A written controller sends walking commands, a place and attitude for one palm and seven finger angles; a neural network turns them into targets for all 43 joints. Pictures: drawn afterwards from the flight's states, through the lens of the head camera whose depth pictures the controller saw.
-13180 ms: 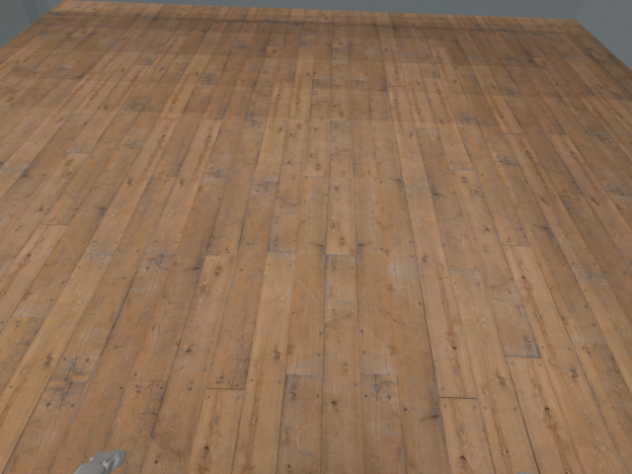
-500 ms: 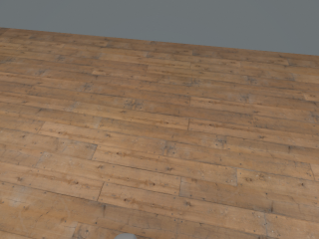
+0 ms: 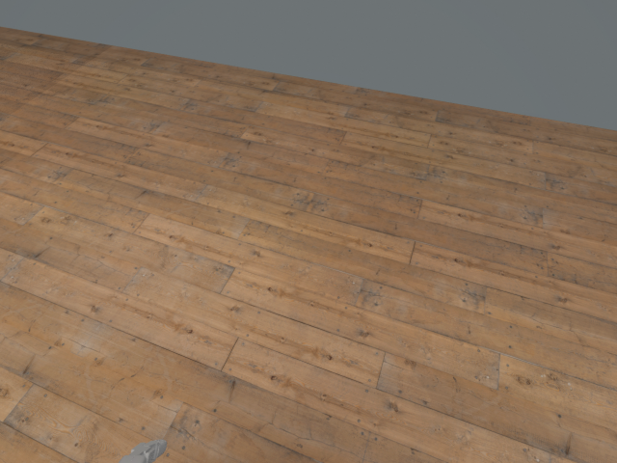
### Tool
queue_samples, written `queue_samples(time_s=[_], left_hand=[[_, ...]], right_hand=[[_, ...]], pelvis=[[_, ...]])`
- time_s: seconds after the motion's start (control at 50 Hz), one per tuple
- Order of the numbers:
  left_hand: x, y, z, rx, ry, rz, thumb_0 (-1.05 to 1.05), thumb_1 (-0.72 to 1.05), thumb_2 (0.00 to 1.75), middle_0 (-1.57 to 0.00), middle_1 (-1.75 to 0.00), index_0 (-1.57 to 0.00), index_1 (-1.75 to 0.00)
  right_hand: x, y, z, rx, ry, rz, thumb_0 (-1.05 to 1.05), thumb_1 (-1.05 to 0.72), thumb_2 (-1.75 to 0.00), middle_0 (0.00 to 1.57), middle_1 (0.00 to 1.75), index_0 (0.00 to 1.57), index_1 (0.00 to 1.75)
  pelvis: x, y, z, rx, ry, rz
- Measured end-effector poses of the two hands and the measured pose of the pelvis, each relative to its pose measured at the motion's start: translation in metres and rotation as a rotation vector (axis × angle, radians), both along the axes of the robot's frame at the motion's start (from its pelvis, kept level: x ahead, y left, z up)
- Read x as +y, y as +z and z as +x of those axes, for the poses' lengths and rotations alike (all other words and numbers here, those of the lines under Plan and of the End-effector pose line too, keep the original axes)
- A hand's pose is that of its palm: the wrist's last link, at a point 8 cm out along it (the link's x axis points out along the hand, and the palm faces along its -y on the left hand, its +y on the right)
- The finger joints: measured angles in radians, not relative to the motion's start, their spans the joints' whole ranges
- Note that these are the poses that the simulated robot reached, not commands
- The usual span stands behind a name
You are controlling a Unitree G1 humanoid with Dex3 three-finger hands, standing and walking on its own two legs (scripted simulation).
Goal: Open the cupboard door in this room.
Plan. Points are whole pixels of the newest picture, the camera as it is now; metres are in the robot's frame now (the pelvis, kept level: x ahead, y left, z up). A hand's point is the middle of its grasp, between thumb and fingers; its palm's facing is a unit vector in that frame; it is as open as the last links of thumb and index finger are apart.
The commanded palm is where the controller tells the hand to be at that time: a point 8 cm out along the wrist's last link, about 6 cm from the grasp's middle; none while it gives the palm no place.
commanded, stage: turn or walk to find it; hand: left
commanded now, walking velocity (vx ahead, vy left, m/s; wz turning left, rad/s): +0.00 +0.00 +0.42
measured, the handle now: out of the picture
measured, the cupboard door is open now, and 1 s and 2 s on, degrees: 0 0 0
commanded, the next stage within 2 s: none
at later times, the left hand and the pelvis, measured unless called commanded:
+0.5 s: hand out of the picture -0.05 +0.23 -0.18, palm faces +0.29 -0.93 -0.25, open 7.4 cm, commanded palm none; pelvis -0.03 +0.02 -0.01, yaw +14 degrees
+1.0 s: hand out of the picture -0.04 +0.19 -0.14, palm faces +0.44 -0.85 -0.28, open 7.4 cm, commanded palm none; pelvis -0.03 -0.02 +0.01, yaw +27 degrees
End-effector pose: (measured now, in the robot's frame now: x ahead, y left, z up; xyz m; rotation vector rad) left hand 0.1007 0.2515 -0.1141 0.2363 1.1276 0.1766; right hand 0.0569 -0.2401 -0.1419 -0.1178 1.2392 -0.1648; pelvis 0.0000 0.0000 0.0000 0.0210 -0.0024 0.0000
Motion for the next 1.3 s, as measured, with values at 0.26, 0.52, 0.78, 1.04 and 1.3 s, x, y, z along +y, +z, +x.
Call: queue_samples(time_s=[0.26,0.52,0.78,1.04,1.3], left_hand=[[-0.028,0.005,-0.079,0.072,0.151,-0.020,0.01,0.90,0.90,-0.20,-0.30,-0.21,-0.30],[0.027,-0.034,-0.178,0.220,0.345,-0.062,0.01,0.90,0.90,-0.20,-0.30,-0.20,-0.30],[0.028,-0.006,-0.149,0.068,0.387,-0.031,0.01,0.91,0.90,-0.20,-0.30,-0.20,-0.30],[-0.029,0.008,-0.177,0.041,0.486,-0.012,0.01,0.90,0.90,-0.20,-0.30,-0.20,-0.30],[-0.028,-0.031,-0.281,0.160,0.682,-0.098,0.01,0.90,0.90,-0.21,-0.30,-0.21,-0.30]], right_hand=[[-0.029,0.001,-0.013,0.125,0.104,-0.015,0.01,-0.91,-0.90,0.19,0.30,0.20,0.30],[0.036,0.016,0.048,-0.016,0.307,-0.080,0.01,-0.91,-0.90,0.19,0.30,0.20,0.30],[0.050,0.014,0.057,-0.022,0.385,-0.027,0.01,-0.91,-0.90,0.20,0.30,0.20,0.30],[0.009,-0.002,0.063,0.072,0.458,-0.018,0.01,-0.91,-0.90,0.19,0.30,0.20,0.30],[0.068,0.007,0.084,0.009,0.647,-0.076,0.01,-0.91,-0.90,0.19,0.30,0.20,0.30]], pelvis=[[-0.017,0.009,-0.014,-0.009,0.142,0.016],[0.020,-0.004,-0.033,0.002,0.251,-0.011],[0.010,0.007,-0.036,0.002,0.356,-0.018],[-0.022,0.008,-0.035,-0.010,0.486,0.016],[0.001,-0.006,-0.060,-0.005,0.613,-0.012]])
